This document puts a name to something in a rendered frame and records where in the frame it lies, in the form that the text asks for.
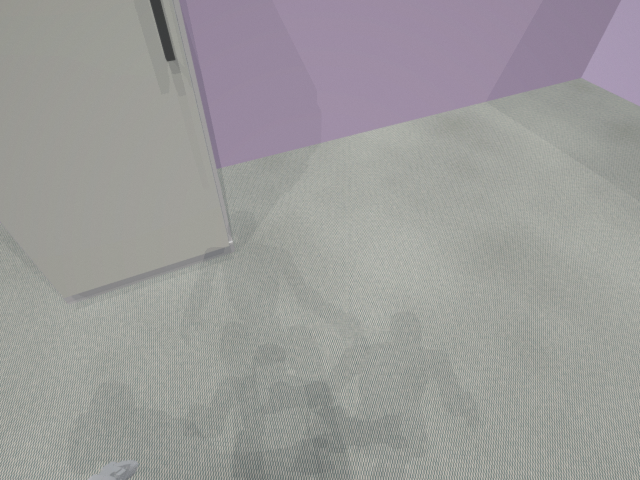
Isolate robot left hand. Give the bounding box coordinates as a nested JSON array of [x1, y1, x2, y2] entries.
[[88, 460, 138, 480]]

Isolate handle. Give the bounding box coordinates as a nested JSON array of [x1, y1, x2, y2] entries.
[[150, 0, 175, 61]]

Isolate fridge door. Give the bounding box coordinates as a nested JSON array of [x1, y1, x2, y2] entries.
[[0, 0, 230, 298]]

